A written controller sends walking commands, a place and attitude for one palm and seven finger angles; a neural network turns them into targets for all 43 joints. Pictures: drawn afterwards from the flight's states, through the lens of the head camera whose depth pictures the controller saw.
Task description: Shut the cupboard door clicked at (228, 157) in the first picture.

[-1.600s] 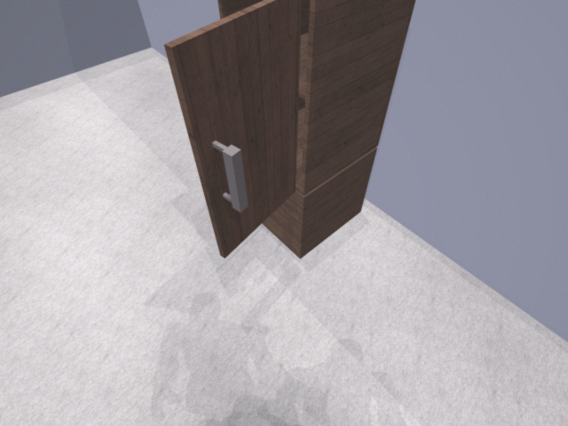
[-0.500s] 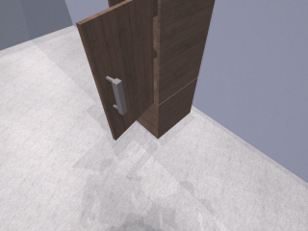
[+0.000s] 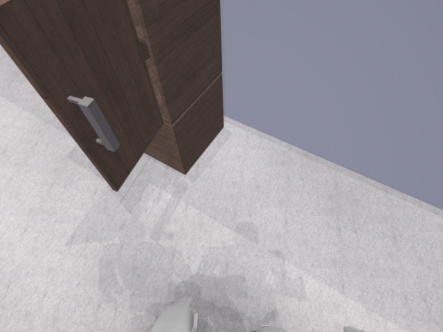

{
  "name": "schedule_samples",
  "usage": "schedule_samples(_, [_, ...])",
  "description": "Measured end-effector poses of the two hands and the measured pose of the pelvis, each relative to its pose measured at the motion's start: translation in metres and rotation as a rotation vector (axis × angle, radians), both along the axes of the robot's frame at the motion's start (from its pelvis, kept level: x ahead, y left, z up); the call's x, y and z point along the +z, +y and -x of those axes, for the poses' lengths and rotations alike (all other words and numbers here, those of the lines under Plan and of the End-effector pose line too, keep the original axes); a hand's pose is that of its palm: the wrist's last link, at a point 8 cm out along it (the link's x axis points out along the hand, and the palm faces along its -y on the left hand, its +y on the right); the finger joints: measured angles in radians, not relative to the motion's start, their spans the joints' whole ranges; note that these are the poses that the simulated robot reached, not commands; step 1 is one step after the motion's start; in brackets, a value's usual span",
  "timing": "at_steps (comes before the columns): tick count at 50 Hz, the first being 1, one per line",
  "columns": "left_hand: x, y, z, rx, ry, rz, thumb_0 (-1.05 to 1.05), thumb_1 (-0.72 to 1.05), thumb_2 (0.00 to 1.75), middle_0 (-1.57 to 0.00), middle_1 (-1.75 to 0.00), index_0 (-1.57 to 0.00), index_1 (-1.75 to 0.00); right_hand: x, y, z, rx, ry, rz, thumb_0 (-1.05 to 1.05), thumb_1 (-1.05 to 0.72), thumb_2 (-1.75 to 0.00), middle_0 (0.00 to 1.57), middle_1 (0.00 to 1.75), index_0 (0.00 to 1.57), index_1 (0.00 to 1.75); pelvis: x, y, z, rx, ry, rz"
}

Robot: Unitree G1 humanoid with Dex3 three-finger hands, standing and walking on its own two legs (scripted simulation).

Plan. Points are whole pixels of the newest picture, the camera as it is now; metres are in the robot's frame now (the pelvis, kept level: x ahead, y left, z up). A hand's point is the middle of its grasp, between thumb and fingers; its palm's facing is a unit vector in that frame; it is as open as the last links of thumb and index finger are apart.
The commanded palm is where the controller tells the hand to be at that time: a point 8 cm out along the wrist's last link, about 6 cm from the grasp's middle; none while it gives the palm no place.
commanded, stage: walk around to get in front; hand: left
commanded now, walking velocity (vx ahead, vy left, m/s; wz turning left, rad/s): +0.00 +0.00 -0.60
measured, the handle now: (94, 124) +0.55 +0.37 -0.04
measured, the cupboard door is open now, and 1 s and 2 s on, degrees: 100 100 100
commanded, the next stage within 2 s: none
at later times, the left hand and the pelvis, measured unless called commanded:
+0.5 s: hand (155, 310) +0.16 +0.16 -0.16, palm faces -0.29 -0.92 -0.28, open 7.4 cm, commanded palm none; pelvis -0.01 -0.02 -0.01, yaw -18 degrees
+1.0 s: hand (203, 292) +0.20 +0.06 -0.16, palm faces -0.56 -0.79 -0.27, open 7.4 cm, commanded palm none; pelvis -0.02 -0.05 -0.01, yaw -36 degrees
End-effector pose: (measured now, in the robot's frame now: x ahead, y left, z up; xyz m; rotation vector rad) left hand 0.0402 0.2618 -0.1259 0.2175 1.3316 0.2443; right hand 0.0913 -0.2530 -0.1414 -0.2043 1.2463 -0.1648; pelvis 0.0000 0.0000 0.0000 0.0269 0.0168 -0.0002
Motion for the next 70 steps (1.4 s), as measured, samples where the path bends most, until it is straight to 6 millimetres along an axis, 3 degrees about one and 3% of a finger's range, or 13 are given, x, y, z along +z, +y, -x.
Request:
schedule_samples(4, [-0.003, 0.0, -0.012, -0.052, 0.004, 0.029, 0.0, 0.91, 0.9, -0.21, -0.3, -0.2, -0.3, 0.017, 0.002, -0.012, -0.039, -0.092, 0.016, 0.0, -0.91, -0.9, 0.2, 0.3, 0.19, 0.3, 0.004, 0.005, 0.0, -0.059, 0.011, -0.001])
schedule_samples(8, [-0.017, 0.005, -0.034, -0.098, -0.02, 0.064, 0.01, 0.91, 0.9, -0.21, -0.3, -0.2, -0.3, 0.022, 0.006, -0.008, -0.062, -0.156, 0.056, 0.0, -0.9, -0.9, 0.2, 0.3, 0.19, 0.3, -0.004, 0.016, 0.0, -0.099, 0.023, 0.037])
schedule_samples(16, [-0.004, -0.011, -0.092, -0.207, -0.123, 0.094, 0.01, 0.91, 0.9, -0.2, -0.3, -0.2, -0.3, 0.027, 0.001, 0.054, -0.106, -0.024, 0.064, 0.0, -0.9, -0.9, 0.2, 0.3, 0.2, 0.3, 0.006, 0.006, 0.004, -0.174, 0.012, 0.058])
schedule_samples(22, [-0.005, -0.043, -0.125, -0.355, -0.157, 0.056, 0.01, 0.91, 0.9, -0.2, -0.3, -0.2, -0.3, 0.003, -0.028, 0.103, -0.249, 0.013, 0.031, 0.0, -0.9, -0.9, 0.21, 0.3, 0.2, 0.3, -0.01, -0.017, 0.003, -0.266, 0.011, 0.031])
schedule_samples(25, [-0.004, -0.055, -0.127, -0.401, -0.135, 0.033, 0.0, 0.91, 0.9, -0.2, -0.3, -0.2, -0.3, -0.003, -0.041, 0.119, -0.317, 0.041, 0.043, 0.0, -0.9, -0.9, 0.2, 0.3, 0.2, 0.3, -0.011, -0.019, 0.007, -0.308, 0.005, 0.042])
schedule_samples(30, [-0.005, -0.066, -0.123, -0.447, -0.077, 0.037, 0.0, 0.91, 0.9, -0.21, -0.3, -0.2, -0.3, 0.012, -0.046, 0.129, -0.385, 0.015, 0.062, 0.01, -0.91, -0.9, 0.2, 0.3, 0.19, 0.3, -0.002, -0.019, 0.008, -0.372, 0.003, 0.02])
schedule_samples(37, [-0.02, -0.077, -0.141, -0.516, -0.053, 0.095, 0.01, 0.91, 0.9, -0.21, -0.3, -0.2, -0.3, 0.018, -0.026, 0.144, -0.441, -0.036, 0.09, 0.0, -0.9, -0.9, 0.2, 0.3, 0.19, 0.3, -0.008, -0.01, 0.003, -0.459, 0.015, 0.037])
schedule_samples(42, [-0.008, -0.099, -0.161, -0.564, -0.088, 0.12, 0.01, 0.91, 0.9, -0.2, -0.3, -0.2, -0.3, 0.022, -0.011, 0.174, -0.478, 0.03, 0.049, 0.0, -0.9, -0.9, 0.2, 0.3, 0.2, 0.3, 0.003, -0.019, 0.006, -0.511, 0.015, 0.047])
schedule_samples(46, [0.002, -0.127, -0.174, -0.635, -0.113, 0.112, 0.01, 0.91, 0.9, -0.2, -0.3, -0.2, -0.3, 0.015, -0.011, 0.198, -0.546, 0.047, 0.011, 0.0, -0.9, -0.9, 0.21, 0.3, 0.2, 0.3, 0.003, -0.031, 0.009, -0.564, 0.02, 0.051])
schedule_samples(52, [0.003, -0.162, -0.178, -0.736, -0.145, 0.059, 0.0, 0.91, 0.9, -0.2, -0.3, -0.2, -0.3, -0.008, -0.032, 0.231, -0.668, 0.06, -0.011, 0.0, -0.9, -0.9, 0.21, 0.3, 0.2, 0.3, -0.009, -0.05, 0.02, -0.64, 0.004, 0.03])
schedule_samples(61, [0.002, -0.179, -0.169, -0.804, -0.061, 0.065, 0.01, 0.91, 0.9, -0.21, -0.3, -0.2, -0.3, 0.017, -0.052, 0.221, -0.754, -0.041, 0.043, 0.01, -0.91, -0.9, 0.2, 0.3, 0.19, 0.3, 0.004, -0.054, 0.018, -0.754, 0.008, 0.001])
schedule_samples(65, [-0.012, -0.183, -0.179, -0.831, -0.041, 0.092, 0.01, 0.91, 0.9, -0.21, -0.3, -0.2, -0.3, 0.02, -0.049, 0.216, -0.779, -0.084, 0.088, 0.0, -0.9, -0.9, 0.2, 0.3, 0.19, 0.3, -0.003, -0.051, 0.009, -0.803, 0.033, 0.025])
schedule_samples(70, [-0.013, -0.201, -0.195, -0.881, -0.043, 0.116, 0.01, 0.91, 0.9, -0.21, -0.3, -0.2, -0.3, 0.026, -0.03, 0.232, -0.797, -0.045, 0.084, 0.0, -0.9, -0.9, 0.2, 0.3, 0.2, 0.3, 0.001, -0.055, 0.01, -0.856, 0.025, 0.031])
